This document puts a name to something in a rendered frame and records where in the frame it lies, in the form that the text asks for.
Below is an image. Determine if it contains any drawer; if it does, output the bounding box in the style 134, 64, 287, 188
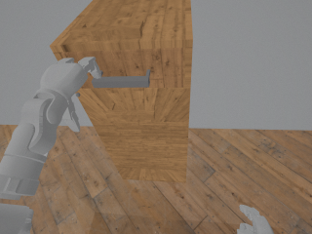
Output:
61, 47, 184, 89

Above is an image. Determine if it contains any robot left hand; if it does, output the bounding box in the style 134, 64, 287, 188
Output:
40, 57, 101, 133

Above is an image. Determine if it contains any robot right hand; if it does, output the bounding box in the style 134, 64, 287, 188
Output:
237, 205, 274, 234

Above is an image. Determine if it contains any handle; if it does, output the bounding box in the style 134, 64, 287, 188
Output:
69, 24, 143, 42
92, 69, 151, 88
106, 110, 155, 120

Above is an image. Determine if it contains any left robot upper arm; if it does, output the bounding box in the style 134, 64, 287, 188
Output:
0, 203, 34, 234

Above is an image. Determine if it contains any robot left forearm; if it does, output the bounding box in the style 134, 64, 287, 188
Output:
0, 88, 68, 201

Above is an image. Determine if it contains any cabinet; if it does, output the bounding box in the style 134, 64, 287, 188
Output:
50, 0, 193, 183

